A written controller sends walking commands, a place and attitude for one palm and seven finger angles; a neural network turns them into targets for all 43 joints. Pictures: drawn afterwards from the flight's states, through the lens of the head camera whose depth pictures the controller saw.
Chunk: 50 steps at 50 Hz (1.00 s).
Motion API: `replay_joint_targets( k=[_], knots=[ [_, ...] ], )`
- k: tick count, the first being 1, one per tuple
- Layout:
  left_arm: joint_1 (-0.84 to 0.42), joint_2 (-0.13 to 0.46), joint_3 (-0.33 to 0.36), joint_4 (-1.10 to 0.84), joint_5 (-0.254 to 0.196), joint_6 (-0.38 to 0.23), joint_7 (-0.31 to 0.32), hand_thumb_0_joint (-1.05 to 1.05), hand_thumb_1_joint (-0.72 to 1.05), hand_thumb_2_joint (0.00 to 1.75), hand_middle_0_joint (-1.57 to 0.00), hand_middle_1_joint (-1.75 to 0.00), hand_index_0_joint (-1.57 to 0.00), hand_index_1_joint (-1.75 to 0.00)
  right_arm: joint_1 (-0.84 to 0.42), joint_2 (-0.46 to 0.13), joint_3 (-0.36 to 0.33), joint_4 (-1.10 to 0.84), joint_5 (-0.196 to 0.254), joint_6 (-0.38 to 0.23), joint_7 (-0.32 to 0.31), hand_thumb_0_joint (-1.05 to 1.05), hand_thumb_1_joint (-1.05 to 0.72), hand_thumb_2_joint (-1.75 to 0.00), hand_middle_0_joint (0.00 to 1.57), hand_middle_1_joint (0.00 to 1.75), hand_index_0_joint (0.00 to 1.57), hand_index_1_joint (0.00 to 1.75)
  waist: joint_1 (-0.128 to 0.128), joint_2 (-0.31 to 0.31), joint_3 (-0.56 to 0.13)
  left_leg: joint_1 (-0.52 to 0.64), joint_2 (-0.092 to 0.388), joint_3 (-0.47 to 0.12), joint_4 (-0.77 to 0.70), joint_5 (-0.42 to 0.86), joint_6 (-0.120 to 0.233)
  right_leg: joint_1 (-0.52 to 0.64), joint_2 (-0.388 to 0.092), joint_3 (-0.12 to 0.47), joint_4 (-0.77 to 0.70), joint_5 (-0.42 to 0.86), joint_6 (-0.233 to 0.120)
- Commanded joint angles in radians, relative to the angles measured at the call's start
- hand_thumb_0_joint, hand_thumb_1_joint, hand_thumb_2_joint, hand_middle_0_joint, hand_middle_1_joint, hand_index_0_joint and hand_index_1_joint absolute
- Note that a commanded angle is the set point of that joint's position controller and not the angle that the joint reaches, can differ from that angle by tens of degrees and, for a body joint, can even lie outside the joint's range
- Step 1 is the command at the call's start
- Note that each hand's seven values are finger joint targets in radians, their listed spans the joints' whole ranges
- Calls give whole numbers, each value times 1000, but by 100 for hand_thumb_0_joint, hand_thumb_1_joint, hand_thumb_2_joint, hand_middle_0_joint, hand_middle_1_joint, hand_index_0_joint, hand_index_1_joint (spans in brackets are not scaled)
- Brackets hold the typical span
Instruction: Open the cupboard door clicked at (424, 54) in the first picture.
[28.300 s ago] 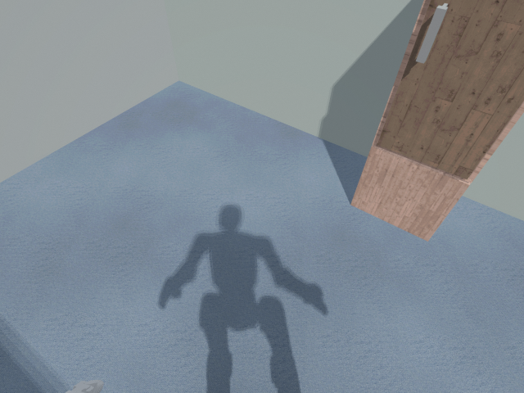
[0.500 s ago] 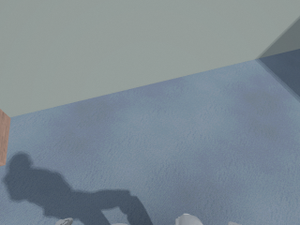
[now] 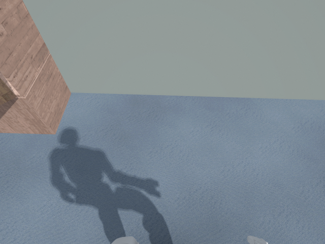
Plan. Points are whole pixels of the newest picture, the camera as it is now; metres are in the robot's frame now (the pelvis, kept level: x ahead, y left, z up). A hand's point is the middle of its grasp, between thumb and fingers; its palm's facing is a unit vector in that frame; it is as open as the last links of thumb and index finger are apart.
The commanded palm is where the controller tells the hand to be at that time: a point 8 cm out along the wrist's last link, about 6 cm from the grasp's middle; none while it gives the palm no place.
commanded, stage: turn to face it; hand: left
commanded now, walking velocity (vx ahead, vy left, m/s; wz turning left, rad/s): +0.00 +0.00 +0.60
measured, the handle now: out of the picture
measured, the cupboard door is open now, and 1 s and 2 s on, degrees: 46 46 46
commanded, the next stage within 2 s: take the last steps up to it in 1.30 s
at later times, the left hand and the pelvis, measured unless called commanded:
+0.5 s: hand out of the picture +0.05 +0.18 -0.14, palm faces +0.28 -0.92 -0.29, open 7.4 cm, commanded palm none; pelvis +0.01 -0.03 +0.00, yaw +17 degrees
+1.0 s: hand out of the picture -0.04 +0.22 -0.16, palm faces +0.56 -0.79 -0.25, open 7.4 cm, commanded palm none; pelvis +0.01 +0.00 +0.01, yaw +33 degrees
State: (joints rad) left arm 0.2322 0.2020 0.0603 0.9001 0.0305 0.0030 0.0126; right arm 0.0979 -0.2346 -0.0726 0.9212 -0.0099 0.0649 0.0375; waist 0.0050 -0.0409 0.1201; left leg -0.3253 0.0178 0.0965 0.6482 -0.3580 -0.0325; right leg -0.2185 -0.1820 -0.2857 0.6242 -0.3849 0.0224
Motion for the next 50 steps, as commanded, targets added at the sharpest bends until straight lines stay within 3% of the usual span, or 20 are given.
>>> replay_joint_targets(
  k=[1, 2, 4, 7, 14, 16, 17, 18, 19, 20, 22, 24, 32, 35, 36, 37, 38, 40, 43, 50],
  knots=[
    [-41, 103, 27, -129, -20, -4, -3, 0, 90, 90, -20, -30, -20, -30, 213, -288, -71, -43, -14, -44, -22, 0, -90, -90, 20, 30, 20, 30, -119, 368, -275, 413, 415, -525, -258, 840, 263, -384, 43, 119, 470, -303, 65],
    [-93, 129, 29, -146, -9, 11, 8, 0, 90, 90, -20, -30, -20, -30, 245, -278, -64, -24, -11, -39, -29, 0, -90, -90, 20, 30, 20, 30, -122, 236, -270, 361, 418, -469, -244, 723, 289, -395, 46, 233, 541, -287, 49],
    [-111, 119, 35, -111, -13, 18, 8, 0, 90, 90, -20, -30, -20, -30, 127, -227, -55, -59, -15, -42, -48, 0, -90, -90, 20, 30, 20, 30, -78, 310, -190, 210, 310, -404, -283, 506, 242, -401, 44, 289, 570, -159, 53],
    [-56, 108, 37, -69, -10, 23, -7, 0, 90, 90, -20, -30, -20, -30, 44, -186, -38, -82, -18, -51, -48, 0, -90, -90, 20, 30, 20, 30, -20, 171, -147, 132, 218, -303, -302, 425, 185, -328, 72, 272, 487, -44, 57],
    [-28, 94, 30, -85, -16, 17, -3, 0, 90, 90, -20, -30, -20, -30, 24, -197, -49, -91, -22, -35, -39, 0, -90, -90, 20, 30, 20, 30, -10, 207, -150, 52, 182, -370, -274, 324, 181, -133, 150, 230, 137, -28, 44],
    [32, 106, 34, -75, -18, 5, 0, 0, 90, 90, -20, -30, -20, -30, 2, -186, -52, -100, -15, -31, -38, 0, -90, -90, 20, 30, 20, 30, 22, 192, -167, -23, 150, -376, -205, 323, 153, 18, 163, 222, -51, 83, 38],
    [75, 137, 43, -70, -15, -6, 5, 0, 90, 90, -20, -30, -20, -30, -3, -161, -48, -107, -7, -32, -35, 0, -90, -90, 20, 30, 20, 30, 47, 118, -187, -101, 97, -348, -128, 246, 109, 142, 114, 264, -204, 150, 27],
    [104, 225, 62, -67, 2, -18, 16, 0, 90, 90, -20, -30, -20, -30, 19, -92, -41, -121, 2, -34, -30, 0, -90, -90, 20, 30, 20, 30, 58, -156, -216, -277, -38, -208, 92, -4, 33, 280, -129, 517, -324, 183, -49],
    [85, 269, 57, -78, 2, -14, 17, 0, 90, 90, -20, -30, -20, -30, -3, -92, -40, -136, -3, -35, -25, 0, -90, -90, 20, 30, 20, 30, 64, -259, -181, -300, -86, -126, 361, -266, 0, 176, -322, 635, -347, 304, -159],
    [56, 228, 57, -80, -4, -17, 27, 0, 90, 90, -20, -30, -20, -30, -2, -118, -48, -123, -8, -23, -27, 0, -90, -90, 20, 30, 20, 30, 47, -271, -179, -281, -31, -176, 519, -242, 6, 99, -316, 612, -338, 328, -188],
    [-45, 165, 32, -97, -9, -14, 24, 0, 90, 90, -20, -30, -20, -30, 1, -93, -40, -87, -9, -13, -16, 0, -90, -90, 20, 30, 20, 30, -7, -154, -115, -294, 5, -149, 624, -104, -16, 75, -186, 404, -278, 454, -154],
    [-45, 149, 26, -102, -7, -20, 25, 0, 90, 90, -20, -30, -20, -30, 10, -68, -26, -71, -6, -9, -8, 0, -90, -90, 20, 30, 20, 30, -13, -155, -135, -268, 10, -107, 555, -67, -30, 107, -149, 285, -250, 573, -125],
    [64, 210, 55, -48, 1, -16, 18, 0, 90, 90, -20, -30, -20, -30, -61, -29, -5, -82, 2, -22, -1, 0, -90, -90, 20, 30, 20, 30, 47, -165, -148, -131, -9, 18, 111, -101, -14, 207, -195, 172, -160, 743, -123],
    [43, 214, 60, -42, -6, -14, 10, 0, 90, 90, -20, -30, -20, -30, 22, -61, -15, -72, -3, -33, -5, 0, -90, -90, 20, 30, 20, 30, -7, -135, -187, 63, -23, 31, -125, 62, 9, 122, -182, 106, -27, 671, -64],
    [30, 201, 58, -59, -16, -12, 4, 0, 90, 90, -20, -30, -20, -30, 100, -121, -30, -56, -9, -43, -7, 0, -90, -90, 20, 30, 20, 30, -55, -18, -245, 256, 41, -41, -219, 272, 45, -7, -152, 73, 139, 561, -14],
    [6, 126, 42, -102, -23, -8, -6, 0, 90, 90, -20, -30, -20, -30, 177, -246, -64, -45, -18, -51, -16, 0, -90, -90, 20, 30, 20, 30, -99, 314, -279, 435, 336, -443, -241, 677, 199, -328, 8, 62, 387, -101, 64],
    [-63, 116, 25, -141, -12, 6, 4, 0, 90, 90, -20, -30, -20, -30, 242, -291, -68, -24, -10, -38, -23, 0, -90, -90, 20, 30, 20, 30, -124, 295, -278, 382, 430, -477, -250, 782, 286, -376, 43, 187, 502, -311, 51],
    [-122, 113, 29, -118, -14, 15, 12, 0, 90, 90, -20, -30, -20, -30, 186, -226, -54, -37, -11, -45, -49, 0, -90, -90, 20, 30, 20, 30, -100, 287, -241, 280, 347, -438, -265, 620, 260, -409, 43, 280, 584, -198, 51],
    [-51, 107, 36, -53, -8, 25, -3, 0, 90, 90, -20, -30, -20, -30, 68, -173, -30, -66, -16, -56, -54, 0, -90, -90, 20, 30, 20, 30, -23, 169, -158, 175, 236, -296, -309, 515, 193, -358, 53, 285, 559, -28, 57],
    [-66, 89, 25, -59, -12, 26, -2, 0, 90, 90, -20, -30, -20, -30, 96, -162, -27, -49, -18, -51, -48, 0, -90, -90, 20, 30, 20, 30, -27, 165, -156, 148, 210, -317, -313, 428, 202, -255, 103, 261, 318, -33, 54]
  ],
)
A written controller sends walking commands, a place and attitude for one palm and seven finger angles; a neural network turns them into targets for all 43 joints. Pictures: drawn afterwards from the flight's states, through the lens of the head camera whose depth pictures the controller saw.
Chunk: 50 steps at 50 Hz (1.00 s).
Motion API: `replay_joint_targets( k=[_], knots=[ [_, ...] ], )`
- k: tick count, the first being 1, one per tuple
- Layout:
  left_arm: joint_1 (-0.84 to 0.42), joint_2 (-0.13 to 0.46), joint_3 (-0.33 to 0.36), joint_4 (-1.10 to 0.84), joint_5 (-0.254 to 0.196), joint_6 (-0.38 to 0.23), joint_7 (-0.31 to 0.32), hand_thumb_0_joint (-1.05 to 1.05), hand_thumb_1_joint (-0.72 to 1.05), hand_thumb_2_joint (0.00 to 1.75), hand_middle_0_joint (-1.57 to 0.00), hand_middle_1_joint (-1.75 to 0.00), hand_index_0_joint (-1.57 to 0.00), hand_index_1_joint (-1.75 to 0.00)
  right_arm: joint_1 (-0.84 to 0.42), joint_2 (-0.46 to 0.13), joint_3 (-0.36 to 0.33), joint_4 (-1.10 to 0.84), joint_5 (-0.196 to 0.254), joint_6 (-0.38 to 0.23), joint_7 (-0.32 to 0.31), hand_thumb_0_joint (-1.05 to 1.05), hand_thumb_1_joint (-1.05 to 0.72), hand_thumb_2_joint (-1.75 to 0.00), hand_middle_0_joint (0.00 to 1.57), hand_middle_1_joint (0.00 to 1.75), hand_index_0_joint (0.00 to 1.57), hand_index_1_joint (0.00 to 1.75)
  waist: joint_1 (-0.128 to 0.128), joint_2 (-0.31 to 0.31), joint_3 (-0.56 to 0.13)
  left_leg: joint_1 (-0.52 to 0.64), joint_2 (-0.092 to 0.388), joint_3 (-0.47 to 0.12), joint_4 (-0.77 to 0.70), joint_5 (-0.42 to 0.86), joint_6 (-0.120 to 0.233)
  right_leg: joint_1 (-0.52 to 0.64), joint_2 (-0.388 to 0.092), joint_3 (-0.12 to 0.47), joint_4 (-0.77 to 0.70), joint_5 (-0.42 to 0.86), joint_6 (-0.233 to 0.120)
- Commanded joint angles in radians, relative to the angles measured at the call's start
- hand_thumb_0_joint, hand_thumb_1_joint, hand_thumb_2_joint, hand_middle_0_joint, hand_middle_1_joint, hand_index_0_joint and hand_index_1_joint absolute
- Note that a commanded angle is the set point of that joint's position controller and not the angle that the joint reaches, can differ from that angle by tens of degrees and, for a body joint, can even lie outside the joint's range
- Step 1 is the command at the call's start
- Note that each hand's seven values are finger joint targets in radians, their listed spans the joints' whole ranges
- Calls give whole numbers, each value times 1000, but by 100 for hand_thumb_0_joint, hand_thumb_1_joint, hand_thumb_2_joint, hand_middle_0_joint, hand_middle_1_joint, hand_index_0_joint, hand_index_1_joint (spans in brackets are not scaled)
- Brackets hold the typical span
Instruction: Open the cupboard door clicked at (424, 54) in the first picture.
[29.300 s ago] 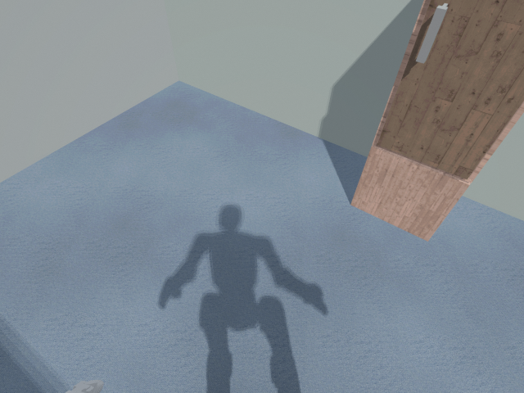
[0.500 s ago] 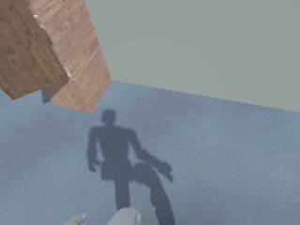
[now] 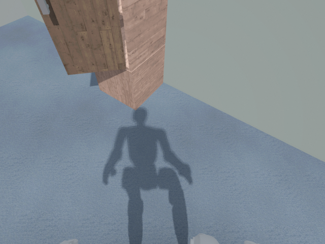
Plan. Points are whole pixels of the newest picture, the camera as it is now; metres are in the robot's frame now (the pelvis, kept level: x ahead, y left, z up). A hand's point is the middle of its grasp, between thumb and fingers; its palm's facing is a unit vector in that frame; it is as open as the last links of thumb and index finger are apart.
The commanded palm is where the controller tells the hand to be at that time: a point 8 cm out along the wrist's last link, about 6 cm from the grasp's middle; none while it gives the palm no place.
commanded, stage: turn to face it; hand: left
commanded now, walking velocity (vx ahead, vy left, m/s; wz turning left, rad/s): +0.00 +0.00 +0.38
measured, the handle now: out of the picture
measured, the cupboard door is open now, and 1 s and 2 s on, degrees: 46 46 46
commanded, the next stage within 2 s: take the last steps up to it in 0.30 s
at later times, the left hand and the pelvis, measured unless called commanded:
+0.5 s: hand out of the picture +0.00 +0.15 -0.16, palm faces +0.27 -0.93 -0.24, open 7.3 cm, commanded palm none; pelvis +0.01 -0.04 +0.00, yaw +13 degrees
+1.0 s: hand out of the picture +0.11 +0.23 -0.17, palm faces +0.27 -0.95 -0.17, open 7.4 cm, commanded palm none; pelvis +0.09 +0.04 +0.00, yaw +16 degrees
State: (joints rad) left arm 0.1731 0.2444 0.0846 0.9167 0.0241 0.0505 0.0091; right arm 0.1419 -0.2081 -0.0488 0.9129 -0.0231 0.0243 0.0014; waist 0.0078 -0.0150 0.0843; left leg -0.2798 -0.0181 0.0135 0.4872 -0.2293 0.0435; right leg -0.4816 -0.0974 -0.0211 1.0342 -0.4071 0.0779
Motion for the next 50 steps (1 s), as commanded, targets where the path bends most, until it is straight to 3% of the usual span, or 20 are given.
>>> replay_joint_targets(
  k=[1, 5, 7, 8, 9, 10, 11, 13, 16, 21, 25, 27, 29, 30, 31, 32, 34, 36, 41, 50],
  knots=[
    [-5, 40, 0, -77, -6, -21, 2, 0, 90, 90, -20, -30, -20, -30, 41, -191, -53, -43, -8, -7, -11, 0, -90, -90, 20, 30, 20, 30, -26, 167, -118, 86, 241, -233, -151, 276, 124, 35, 27, -12, -133, -17, -4],
    [35, 40, -3, -70, -11, -32, 5, 0, 90, 90, -20, -30, -20, -30, 30, -187, -57, -44, -7, 1, -11, 0, -90, -90, 20, 30, 20, 30, -13, 178, -124, 22, 221, -286, -101, 281, 114, 186, 76, -31, -343, 21, -22],
    [113, 54, 5, -49, -13, -49, 11, 0, 90, 90, -20, -30, -20, -30, 8, -162, -56, -49, 3, 1, -9, 0, -90, -90, 20, 30, 20, 30, 31, 110, -159, -58, 164, -254, -10, 212, 57, 373, 53, -23, -600, 195, -32],
    [134, 120, 17, -44, 0, -62, 19, 0, 90, 90, -20, -30, -20, -30, 32, -111, -50, -52, 13, -1, -3, 0, -90, -90, 20, 30, 20, 30, 35, -74, -178, -196, 67, -153, 141, 27, -8, 505, -116, 142, -699, 244, -78],
    [133, 185, 26, -45, 9, -65, 22, 0, 90, 90, -20, -30, -20, -30, 25, -70, -40, -72, 14, -2, 2, 0, -90, -90, 20, 30, 20, 30, 41, -285, -145, -293, -60, -23, 371, -325, -66, 485, -340, 340, -737, 399, -200],
    [119, 164, 18, -47, -2, -64, 27, 0, 90, 90, -20, -30, -20, -30, 6, -98, -49, -64, 5, 12, -3, 0, -90, -90, 20, 30, 20, 30, 39, -243, -145, -278, -12, -74, 550, -381, -66, 405, -377, 301, -725, 517, -245],
    [84, 140, 14, -51, -2, -66, 29, 0, 90, 90, -20, -30, -20, -30, -2, -93, -49, -45, 6, 19, -4, 0, -90, -90, 20, 30, 20, 30, 22, -250, -124, -302, -2, -77, 658, -341, -73, 405, -316, 277, -699, 601, -254],
    [46, 92, -4, -50, -7, -71, 27, 0, 90, 90, -20, -30, -20, -30, 8, -82, -42, -6, 9, 24, 4, 0, -90, -90, 20, 30, 20, 30, -8, -144, -90, -308, 21, -65, 729, -219, -88, 403, -227, 109, -659, 710, -216],
    [58, 79, -7, -41, -4, -76, 29, 0, 90, 90, -20, -30, -20, -30, 10, -62, -33, 18, 11, 29, 10, 0, -90, -90, 20, 30, 20, 30, -7, -151, -86, -267, 33, -30, 653, -176, -98, 401, -208, 20, -670, 700, -191],
    [141, 108, 4, 12, 3, -76, 24, 0, 90, 90, -20, -30, -20, -30, -40, -28, -17, 27, 13, 21, 9, 0, -90, -90, 20, 30, 20, 30, 34, -151, -76, -193, 24, 35, 383, -228, -92, 449, -231, 8, -658, 715, -206],
    [191, 134, 16, 56, 8, -82, 14, 0, 90, 90, -20, -30, -20, -30, -68, -38, -12, 15, 10, 3, 16, 0, -90, -90, 20, 30, 20, 30, 60, -170, -72, -162, 29, 61, 254, -248, -76, 465, -289, 67, -684, 514, -222],
    [174, 145, 20, 62, 6, -84, 8, 0, 90, 90, -20, -30, -20, -30, -41, -45, -11, 19, 8, -7, 18, 0, -90, -90, 20, 30, 20, 30, 39, -158, -64, -89, 29, 78, 155, -213, -63, 411, -300, 61, -680, 372, -217],
    [120, 137, 21, 60, 0, -79, 0, 0, 90, 90, -20, -30, -20, -30, 55, -61, -11, 45, 4, -22, 16, 0, -90, -90, 20, 30, 20, 30, -21, -113, -65, 143, 5, 107, -49, -90, -43, 247, -236, -17, -600, 219, -156],
    [92, 103, 17, 44, -5, -75, -9, 0, 90, 90, -20, -30, -20, -30, 140, -125, -29, 65, -1, -29, 11, 0, -90, -90, 20, 30, 20, 30, -67, 64, -88, 299, 100, -40, -130, -118, 9, 90, -147, -105, -415, 97, -102],
    [71, 29, 0, 3, -10, -72, -19, 0, 90, 90, -20, -30, -20, -30, 241, -221, -52, 83, -16, -30, 0, 0, -90, -90, 20, 30, 20, 30, -108, 356, -100, 423, 347, -381, -213, -108, 127, -146, -4, -196, -135, -176, -48],
    [-34, 34, -12, -31, 4, -68, -12, 0, 90, 90, -20, -30, -20, -30, 301, -231, -49, 101, -11, -26, -10, 0, -90, -90, 20, 30, 20, 30, -143, 304, -77, 346, 402, -447, -268, -154, 195, -209, 2, -86, 18, -235, -67],
    [-55, 25, -9, -10, 2, -70, -19, 0, 90, 90, -20, -30, -20, -30, 224, -168, -33, 72, -5, -38, -26, 0, -90, -90, 20, 30, 20, 30, -85, 201, -10, 245, 348, -381, -300, -189, 188, -247, -29, -2, 136, -80, -82],
    [26, 18, -13, 41, 7, -69, -29, 0, 90, 90, -20, -30, -20, -30, 166, -114, -13, 55, -4, -58, -26, 0, -90, -90, 20, 30, 20, 30, -29, 108, 2, 194, 284, -253, -318, -89, 144, -182, -37, -4, 131, 42, -76],
    [48, -3, -24, 66, 6, -66, -26, 0, 90, 90, -20, -30, -20, -30, 242, -80, -2, 106, 6, -84, -25, 0, -90, -90, 20, 30, 20, 30, -10, 78, -15, 249, 233, -116, -315, 206, 145, -161, -27, -30, 20, 156, -57],
    [-131, -32, -33, 1, -3, -78, -31, 0, 90, 90, -20, -30, -20, -30, 372, -56, 7, 199, -6, -88, -32, 0, -90, -90, 20, 30, 20, 30, -45, 95, 52, 257, 260, -94, -272, 337, 148, -72, 1, -65, -293, 165, -84]
  ],
)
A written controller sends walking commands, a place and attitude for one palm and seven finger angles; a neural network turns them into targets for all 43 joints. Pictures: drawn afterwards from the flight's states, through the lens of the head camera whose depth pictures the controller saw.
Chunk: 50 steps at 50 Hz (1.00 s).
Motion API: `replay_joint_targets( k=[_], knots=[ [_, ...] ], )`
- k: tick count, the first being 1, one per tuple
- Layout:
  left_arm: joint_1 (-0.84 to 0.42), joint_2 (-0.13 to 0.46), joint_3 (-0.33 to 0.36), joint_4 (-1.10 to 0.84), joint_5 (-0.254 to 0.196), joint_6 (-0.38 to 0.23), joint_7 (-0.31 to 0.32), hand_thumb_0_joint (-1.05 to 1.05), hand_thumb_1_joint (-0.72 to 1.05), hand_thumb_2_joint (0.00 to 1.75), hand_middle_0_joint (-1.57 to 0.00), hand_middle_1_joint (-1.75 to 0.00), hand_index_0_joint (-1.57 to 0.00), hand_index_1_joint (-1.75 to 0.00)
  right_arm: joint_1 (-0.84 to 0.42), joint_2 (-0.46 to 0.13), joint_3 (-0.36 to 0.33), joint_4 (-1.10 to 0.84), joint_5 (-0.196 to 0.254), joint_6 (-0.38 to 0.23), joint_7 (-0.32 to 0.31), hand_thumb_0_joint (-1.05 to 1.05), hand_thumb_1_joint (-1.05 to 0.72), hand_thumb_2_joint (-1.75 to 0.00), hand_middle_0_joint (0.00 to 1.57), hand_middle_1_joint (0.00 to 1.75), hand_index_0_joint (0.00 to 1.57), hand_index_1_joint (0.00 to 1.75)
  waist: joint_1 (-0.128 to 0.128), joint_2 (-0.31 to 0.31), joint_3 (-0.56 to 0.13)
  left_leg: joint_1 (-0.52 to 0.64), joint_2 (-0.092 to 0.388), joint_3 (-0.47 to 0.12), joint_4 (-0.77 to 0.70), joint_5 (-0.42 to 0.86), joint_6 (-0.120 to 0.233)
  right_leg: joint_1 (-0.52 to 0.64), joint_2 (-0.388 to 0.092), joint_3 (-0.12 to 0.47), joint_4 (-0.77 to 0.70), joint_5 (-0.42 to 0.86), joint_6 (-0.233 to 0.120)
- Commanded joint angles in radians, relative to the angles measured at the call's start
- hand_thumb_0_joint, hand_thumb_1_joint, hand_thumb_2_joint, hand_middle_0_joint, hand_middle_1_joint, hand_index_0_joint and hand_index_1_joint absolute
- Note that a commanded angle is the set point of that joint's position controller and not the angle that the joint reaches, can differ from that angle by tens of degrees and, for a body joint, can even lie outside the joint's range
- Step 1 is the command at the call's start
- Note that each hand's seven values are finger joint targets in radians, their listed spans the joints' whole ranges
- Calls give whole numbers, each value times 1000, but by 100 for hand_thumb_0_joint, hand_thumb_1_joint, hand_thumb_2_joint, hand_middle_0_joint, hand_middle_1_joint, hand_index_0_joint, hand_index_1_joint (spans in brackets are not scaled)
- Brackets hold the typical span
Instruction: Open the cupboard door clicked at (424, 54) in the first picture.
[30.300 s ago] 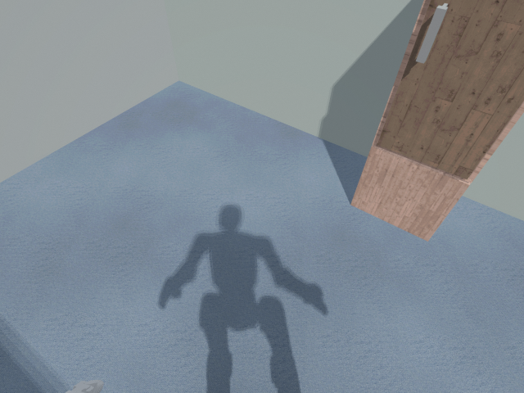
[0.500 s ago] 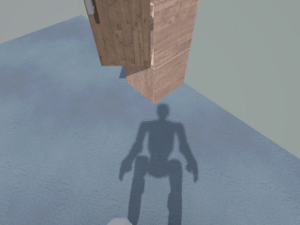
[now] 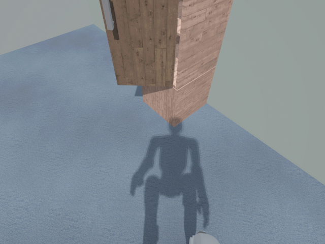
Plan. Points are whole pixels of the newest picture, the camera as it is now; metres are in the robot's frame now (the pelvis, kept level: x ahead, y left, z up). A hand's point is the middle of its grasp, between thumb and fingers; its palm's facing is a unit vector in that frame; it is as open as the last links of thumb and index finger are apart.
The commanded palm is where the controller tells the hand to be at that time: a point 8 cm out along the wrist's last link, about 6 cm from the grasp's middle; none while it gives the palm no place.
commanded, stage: take the last steps up to it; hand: left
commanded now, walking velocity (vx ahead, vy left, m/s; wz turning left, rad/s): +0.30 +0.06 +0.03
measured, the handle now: (108, 9) +1.00 +0.28 +0.11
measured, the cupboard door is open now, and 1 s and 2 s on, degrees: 46 46 46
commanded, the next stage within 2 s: come to a stop and stand still in 0.90 s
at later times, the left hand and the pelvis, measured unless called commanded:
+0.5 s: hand (102, 239) +0.16 +0.18 -0.17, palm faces +0.13 -0.97 -0.18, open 7.2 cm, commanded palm none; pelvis +0.19 +0.01 +0.00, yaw +3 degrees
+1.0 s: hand (106, 146) +0.46 +0.24 -0.17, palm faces -0.02 -0.98 -0.22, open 7.3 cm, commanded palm none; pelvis +0.38 +0.05 -0.01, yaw -1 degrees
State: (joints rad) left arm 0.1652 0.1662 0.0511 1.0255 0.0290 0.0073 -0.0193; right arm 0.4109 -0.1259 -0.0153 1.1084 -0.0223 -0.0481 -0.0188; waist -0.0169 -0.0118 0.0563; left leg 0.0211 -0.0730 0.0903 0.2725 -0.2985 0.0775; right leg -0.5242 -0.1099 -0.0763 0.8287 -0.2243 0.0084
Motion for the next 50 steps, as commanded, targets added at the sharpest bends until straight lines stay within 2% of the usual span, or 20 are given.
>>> replay_joint_targets(
  k=[1, 3, 5, 6, 7, 8, 10, 13, 17, 23, 25, 27, 29, 30, 32, 35, 39, 46, 49, 50],
  knots=[
    [-125, 41, 2, -111, -8, -35, -3, 0, 90, 90, -20, -30, -20, -30, 106, -139, -26, 9, -8, -16, -13, 0, -90, -90, 20, 30, 20, 30, -17, 78, 81, -46, 311, -167, -45, 431, 111, 0, 27, -22, -110, -25, -22],
    [-65, 48, 8, -99, -8, -39, -1, 0, 90, 90, -20, -30, -20, -30, 98, -144, -26, 24, -7, -16, -15, 0, -90, -90, 20, 30, 20, 30, 19, 66, 52, -71, 293, -139, 36, 540, 92, 137, 65, -47, -185, -31, -41],
    [175, 100, 29, -32, -6, -56, 7, 0, 90, 90, -20, -30, -20, -30, 64, -148, -28, 24, 8, -19, -12, 0, -90, -90, 20, 30, 20, 30, 129, 23, -53, -210, 218, -83, 324, 604, 34, 501, 55, -2, -300, 52, -82],
    [346, 187, 55, 19, 0, -67, 21, 0, 90, 90, -20, -30, -20, -30, 72, -115, -30, -1, 21, -26, -6, 0, -90, -90, 20, 30, 20, 30, 177, -138, -181, -450, 109, -6, 607, 333, -17, 788, -184, 309, -359, 98, -178],
    [387, 240, 66, 42, -15, -67, 27, 0, 90, 90, -20, -30, -20, -30, 87, -104, -32, -19, 22, -24, -6, 0, -90, -90, 20, 30, 20, 30, 154, -272, -239, -601, 22, -18, 932, -272, -50, 841, -394, 609, -491, 180, -289],
    [310, 214, 60, 18, -21, -63, 33, 0, 90, 90, -20, -30, -20, -30, -13, -117, -41, -36, 17, -14, -1, 0, -90, -90, 20, 30, 20, 30, 155, -188, -142, -661, 87, -111, 1038, -234, -46, 695, -388, 595, -553, 70, -285],
    [171, 110, 34, -14, -18, -68, 42, 0, 90, 90, -20, -30, -20, -30, -95, -67, -40, -53, 7, 0, 10, 0, -90, -90, 20, 30, 20, 30, 82, -1, 17, -651, 171, -139, 988, -64, -53, 435, -305, 359, -595, 31, -209],
    [139, 46, 9, -1, -12, -93, 34, 0, 90, 90, -20, -30, -20, -30, -7, -24, -32, -22, -2, 29, 23, 0, -90, -90, 20, 30, 20, 30, 9, -124, 8, -551, 182, -79, 823, 37, -91, 321, -190, 107, -632, 189, -137],
    [150, 77, 18, 7, -9, -103, 28, 0, 90, 90, -20, -30, -20, -30, -76, -16, -38, -54, -1, 35, 39, 0, -90, -90, 20, 30, 20, 30, 10, -95, 1, -542, 177, -23, 618, 94, -112, 349, -168, 30, -624, 289, -143],
    [182, 138, 21, 52, -5, -93, 26, 0, 90, 90, -20, -30, -20, -30, -265, -62, -38, -128, 1, 14, 55, 0, -90, -90, 20, 30, 20, 30, 48, -151, 43, -497, 143, 14, 397, 87, -97, 410, -199, 43, -588, 271, -135],
    [178, 150, 26, 60, -3, -84, 27, 0, 90, 90, -20, -30, -20, -30, -252, -84, -41, -131, 0, 7, 53, 0, -90, -90, 20, 30, 20, 30, 25, -135, 35, -393, 122, 29, 319, 77, -87, 388, -197, 43, -541, 233, -122],
    [156, 138, 27, 50, -9, -75, 25, 0, 90, 90, -20, -30, -20, -30, -72, -145, -53, -77, -7, -6, 38, 0, -90, -90, 20, 30, 20, 30, -63, -29, -43, -93, 94, 44, 185, 101, -68, 295, -126, -23, -287, 289, -86],
    [181, 56, 10, -1, -21, -74, 15, 0, 90, 90, -20, -30, -20, -30, 133, -321, -94, -43, -20, -5, 9, 0, -90, -90, 20, 30, 20, 30, -118, 336, -194, 182, 469, -446, 50, 218, 98, -38, 86, -74, 252, -367, -25],
    [125, 67, 6, -20, -15, -69, 24, 0, 90, 90, -20, -30, -20, -30, 101, -316, -88, -50, -14, 1, 2, 0, -90, -90, 20, 30, 20, 30, -107, 285, -190, 95, 506, -470, 16, 134, 127, -83, 56, 25, 428, -371, -45],
    [88, 64, 13, -7, -13, -64, 15, 0, 90, 90, -20, -30, -20, -30, -58, -224, -66, -103, -8, -6, -3, 0, -90, -90, 20, 30, 20, 30, -48, 156, -69, -104, 454, -350, -42, 29, 108, -115, -9, 79, 480, -195, -44],
    [156, 27, 10, 23, -3, -47, 7, 0, 90, 90, -20, -30, -20, -30, -99, -158, -42, -100, -6, -32, -8, 0, -90, -90, 20, 30, 20, 30, 16, 96, -49, -167, 385, -167, -61, 241, 69, -44, -29, 65, 365, -103, -22],
    [133, 3, 7, 7, -2, -30, 9, 0, 90, 90, -20, -30, -20, -30, -72, -132, -42, -81, -5, -32, -6, 0, -90, -90, 20, 30, 20, 30, 25, 89, -36, -176, 358, -68, -77, 347, 83, -2, -27, 37, 170, -39, -5],
    [28, 22, 0, -29, -4, -31, 7, 0, 90, 90, -20, -30, -20, -30, -25, -152, -36, -30, -12, -12, -5, 0, -90, -90, 20, 30, 20, 30, 14, 105, 15, -180, 345, -68, -14, 352, 80, 142, 27, -21, -133, -34, -19],
    [106, 56, 7, -1, -5, -42, 11, 0, 90, 90, -20, -30, -20, -30, -22, -141, -30, -9, -4, -3, -6, 0, -90, -90, 20, 30, 20, 30, 57, 52, -20, -227, 277, -25, 136, 295, 16, 358, 57, -45, -324, 47, -35],
    [197, 110, 18, 28, -4, -54, 18, 0, 90, 90, -20, -30, -20, -30, -32, -119, -26, -11, 4, -6, -2, 0, -90, -90, 20, 30, 20, 30, 97, -45, -61, -333, 215, 21, 284, 236, -24, 527, -21, 67, -360, 166, -67]
  ],
)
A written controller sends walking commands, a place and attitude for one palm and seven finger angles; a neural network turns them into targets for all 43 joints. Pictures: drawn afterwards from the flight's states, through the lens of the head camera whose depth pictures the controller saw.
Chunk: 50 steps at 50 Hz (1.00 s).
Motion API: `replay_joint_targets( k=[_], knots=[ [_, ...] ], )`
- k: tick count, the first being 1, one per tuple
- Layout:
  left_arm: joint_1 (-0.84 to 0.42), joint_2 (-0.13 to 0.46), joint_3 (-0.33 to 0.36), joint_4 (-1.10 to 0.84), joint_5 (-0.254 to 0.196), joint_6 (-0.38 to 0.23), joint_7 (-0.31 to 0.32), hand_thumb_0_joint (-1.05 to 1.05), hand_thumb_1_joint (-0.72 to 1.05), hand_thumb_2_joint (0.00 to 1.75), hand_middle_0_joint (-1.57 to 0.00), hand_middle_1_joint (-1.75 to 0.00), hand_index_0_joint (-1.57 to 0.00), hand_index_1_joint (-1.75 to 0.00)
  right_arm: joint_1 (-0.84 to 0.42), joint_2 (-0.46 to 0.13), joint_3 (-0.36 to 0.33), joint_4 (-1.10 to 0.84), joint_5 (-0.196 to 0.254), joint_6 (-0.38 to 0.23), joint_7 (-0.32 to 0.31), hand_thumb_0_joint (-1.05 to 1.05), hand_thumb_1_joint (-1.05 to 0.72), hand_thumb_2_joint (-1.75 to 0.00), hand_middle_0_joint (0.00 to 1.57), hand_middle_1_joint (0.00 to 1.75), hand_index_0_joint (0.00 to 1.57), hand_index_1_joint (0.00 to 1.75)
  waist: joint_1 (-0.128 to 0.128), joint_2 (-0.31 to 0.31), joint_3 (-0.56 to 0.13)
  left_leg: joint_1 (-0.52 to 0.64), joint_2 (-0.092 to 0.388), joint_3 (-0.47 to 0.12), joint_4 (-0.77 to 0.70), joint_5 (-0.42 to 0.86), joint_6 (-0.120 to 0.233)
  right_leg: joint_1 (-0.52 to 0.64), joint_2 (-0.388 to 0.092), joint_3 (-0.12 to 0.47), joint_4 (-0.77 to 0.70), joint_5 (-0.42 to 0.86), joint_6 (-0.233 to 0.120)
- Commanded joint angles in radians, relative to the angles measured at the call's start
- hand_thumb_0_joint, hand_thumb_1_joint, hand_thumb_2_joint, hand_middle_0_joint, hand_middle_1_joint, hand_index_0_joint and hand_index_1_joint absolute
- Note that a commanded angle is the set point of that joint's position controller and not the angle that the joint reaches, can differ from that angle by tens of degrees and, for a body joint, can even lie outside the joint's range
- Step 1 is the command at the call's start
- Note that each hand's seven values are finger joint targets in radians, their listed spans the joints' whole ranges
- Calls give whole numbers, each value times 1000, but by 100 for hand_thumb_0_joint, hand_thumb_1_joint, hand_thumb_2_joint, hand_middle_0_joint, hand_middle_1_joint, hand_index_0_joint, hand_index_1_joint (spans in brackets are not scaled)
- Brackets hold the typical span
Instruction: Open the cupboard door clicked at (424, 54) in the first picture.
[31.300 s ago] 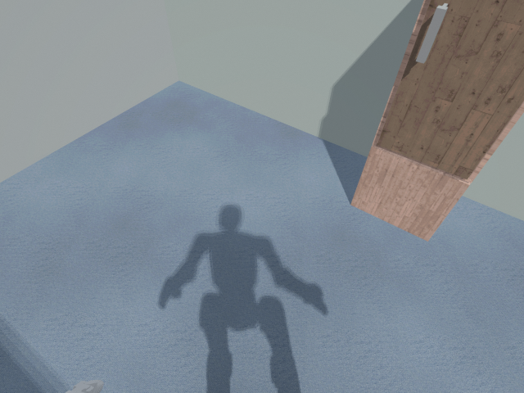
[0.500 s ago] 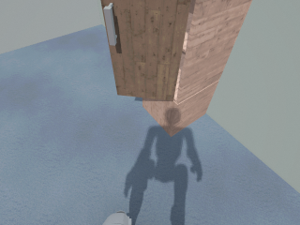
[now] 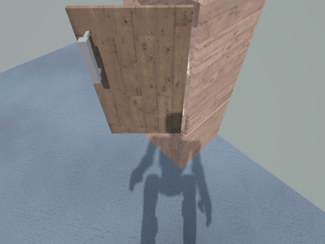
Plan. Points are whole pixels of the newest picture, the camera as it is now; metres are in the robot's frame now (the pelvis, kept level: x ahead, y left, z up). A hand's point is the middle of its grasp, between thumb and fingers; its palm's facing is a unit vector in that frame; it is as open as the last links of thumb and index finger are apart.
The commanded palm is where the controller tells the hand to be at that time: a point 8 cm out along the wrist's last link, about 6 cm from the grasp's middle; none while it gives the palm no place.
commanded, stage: come to a stop and stand still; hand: left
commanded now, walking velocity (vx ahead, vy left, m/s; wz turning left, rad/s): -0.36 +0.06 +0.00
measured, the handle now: (92, 58) +0.62 +0.25 +0.11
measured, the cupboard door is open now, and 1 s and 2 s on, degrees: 46 46 46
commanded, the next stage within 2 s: none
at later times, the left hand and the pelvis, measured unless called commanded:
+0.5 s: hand out of the picture +0.11 +0.21 -0.18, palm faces +0.07 -0.97 -0.22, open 7.3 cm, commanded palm none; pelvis +0.06 +0.01 +0.00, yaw +0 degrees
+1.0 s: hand out of the picture +0.06 +0.16 -0.18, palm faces +0.05 -0.98 -0.18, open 7.4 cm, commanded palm none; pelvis +0.02 -0.02 -0.01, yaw +0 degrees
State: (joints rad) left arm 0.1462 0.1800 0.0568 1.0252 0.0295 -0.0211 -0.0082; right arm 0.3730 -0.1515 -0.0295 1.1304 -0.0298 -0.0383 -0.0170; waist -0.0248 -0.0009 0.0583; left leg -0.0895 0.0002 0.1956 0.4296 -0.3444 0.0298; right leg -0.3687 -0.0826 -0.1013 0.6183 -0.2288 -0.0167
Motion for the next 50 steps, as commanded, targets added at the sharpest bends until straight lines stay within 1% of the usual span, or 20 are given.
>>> replay_joint_targets(
  k=[1, 2, 3, 5, 8, 12, 13, 14, 16, 18, 20, 25, 29, 30, 31, 35, 39, 43, 46, 50],
  knots=[
    [304, 168, 25, 61, -7, -34, 18, 0, 90, 90, -20, -30, -20, -30, 28, -59, -5, -48, 18, -18, -1, 0, -90, -90, 20, 30, 20, 30, 112, -223, -108, -398, 34, -20, 309, 50, -27, 533, -261, 332, -198, 434, -134],
    [329, 183, 21, 68, -21, -40, 27, 0, 90, 90, -20, -30, -20, -30, -3, -67, -3, -58, 24, -4, -5, 0, -90, -90, 20, 30, 20, 30, 125, -277, -135, -398, 14, -79, 487, -281, -49, 515, -358, 399, -241, 750, -228],
    [257, 156, 8, 58, -18, -41, 37, 0, 90, 90, -20, -30, -20, -30, -43, -63, -3, -58, 29, 8, -13, 0, -90, -90, 20, 30, 20, 30, 100, -251, -117, -388, 49, -165, 523, -277, -55, 433, -339, 344, -223, 945, -236],
    [135, 131, 1, 20, -15, -22, 51, 0, 90, 90, -20, -30, -20, -30, -52, -41, -4, -40, 38, 31, -18, 0, -90, -90, 20, 30, 20, 30, 57, -153, -95, -327, 64, -182, 479, -216, -63, 341, -287, 209, -212, 955, -202],
    [64, 127, 11, -7, -11, -3, 56, 0, 90, 90, -20, -30, -20, -30, -2, -10, -8, -20, 33, 65, -12, 0, -90, -90, 20, 30, 20, 30, 16, -129, -94, -248, 38, -137, 335, -89, -76, 253, -213, 89, -204, 788, -152],
    [47, 147, 27, -17, -16, 22, 55, 0, 90, 90, -20, -30, -20, -30, -3, -45, -26, -42, 21, 75, -8, 0, -90, -90, 20, 30, 20, 30, 6, -155, -78, -183, 26, -112, 119, 107, -75, 216, -179, 75, -128, 610, -104],
    [51, 137, 26, -23, -21, 28, 54, 0, 90, 90, -20, -30, -20, -30, -1, -66, -31, -47, 18, 70, -8, 0, -90, -90, 20, 30, 20, 30, 4, -99, -84, -104, 54, -123, 40, 284, -63, 157, -157, 69, -84, 509, -75],
    [76, 106, 21, -34, -25, 36, 50, 0, 90, 90, -20, -30, -20, -30, -9, -115, -39, -63, 12, 61, -10, 0, -90, -90, 20, 30, 20, 30, 14, 36, -106, -45, 181, -257, 27, 605, -2, 74, -77, 17, -15, 285, -15],
    [72, 52, 4, -55, -26, 51, 54, 0, 90, 90, -20, -30, -20, -30, -25, -180, -52, -93, 5, 53, -22, 0, -90, -90, 20, 30, 20, 30, -2, 233, -102, -103, 361, -422, -75, 851, 162, 31, 54, 18, 252, -354, 30],
    [53, 61, 11, -52, -24, 62, 51, 0, 90, 90, -20, -30, -20, -30, -86, -179, -48, -120, 0, 52, -39, 0, -90, -90, 20, 30, 20, 30, 5, 244, -82, -148, 355, -403, -62, 812, 197, -15, 42, 134, 437, -386, 19],
    [74, 54, 13, -41, -22, 59, 45, 0, 90, 90, -20, -30, -20, -30, -137, -163, -44, -143, -4, 50, -41, 0, -90, -90, 20, 30, 20, 30, 24, 138, -92, -74, 324, -340, -25, 808, 180, -54, 49, 124, 415, -338, 23],
    [68, 51, 6, -62, -19, 55, 37, 0, 90, 90, -20, -30, -20, -30, -131, -196, -59, -150, 0, 54, -35, 0, -90, -90, 20, 30, 20, 30, -2, 153, -139, -1, 310, -310, -23, 761, 159, 6, 55, 74, 194, -299, 28],
    [175, 75, 9, -41, -13, 40, 37, 0, 90, 90, -20, -30, -20, -30, -159, -200, -64, -160, 17, 57, -25, 0, -90, -90, 20, 30, 20, 30, 36, 108, -176, -69, 234, -268, 59, 544, 75, 203, 50, 61, -193, 31, 20],
    [239, 225, -21, -98, 4, 19, 38, 0, 90, 90, -20, -30, -20, -30, -185, -244, -48, -269, 15, 41, -22, 0, -90, -90, 20, 30, 20, 30, 55, -50, -95, -87, 144, -254, 64, 339, 17, 208, 27, 81, -291, 63, 43],
    [198, 167, 5, -133, 4, 29, 45, 0, 90, 90, -20, -30, -20, -30, -191, -175, -56, -303, 8, 36, -13, 0, -90, -90, 20, 30, 20, 30, 43, -219, -114, -212, 64, -167, 209, 92, -20, 128, -92, 239, -259, 147, 0],
    [216, 150, 9, -187, 8, 6, 73, 0, 90, 90, -20, -30, -20, -30, -200, -79, -37, -329, 6, 51, -13, 0, -90, -90, 20, 30, 20, 30, 43, -205, -186, -451, -9, -166, 459, -98, -11, 418, -160, 283, -84, 948, -81],
    [199, 164, 2, -219, 9, 18, 75, 0, 90, 90, -20, -30, -20, -30, -210, -74, -36, -341, 15, 59, -8, 0, -90, -90, 20, 30, 20, 30, 29, -115, -74, -359, 0, -158, 357, -44, -12, 262, -140, 247, -118, 713, -143],
    [176, 145, -6, -223, -11, 22, 66, 0, 90, 90, -20, -30, -20, -30, -108, -137, -39, -288, 10, 39, -8, 0, -90, -90, 20, 30, 20, 30, 3, -5, -62, -82, 88, -231, 96, 374, 34, 67, -27, 177, -110, 279, -48],
    [213, 126, -17, -184, -11, 31, 62, 0, 90, 90, -20, -30, -20, -30, -138, -152, -26, -269, 5, 34, -8, 0, -90, -90, 20, 30, 20, 30, 36, 166, -28, -169, 154, -332, 12, 338, 80, 112, 38, 117, -136, -10, -7],
    [225, 108, -28, -135, -9, 19, 51, 0, 90, 90, -20, -30, -20, -30, -135, -130, -14, -252, 6, 36, -6, 0, -90, -90, 20, 30, 20, 30, 35, 42, 5, -236, 106, -300, -32, 71, 43, 151, 10, 157, -230, -31, -24]
  ],
)
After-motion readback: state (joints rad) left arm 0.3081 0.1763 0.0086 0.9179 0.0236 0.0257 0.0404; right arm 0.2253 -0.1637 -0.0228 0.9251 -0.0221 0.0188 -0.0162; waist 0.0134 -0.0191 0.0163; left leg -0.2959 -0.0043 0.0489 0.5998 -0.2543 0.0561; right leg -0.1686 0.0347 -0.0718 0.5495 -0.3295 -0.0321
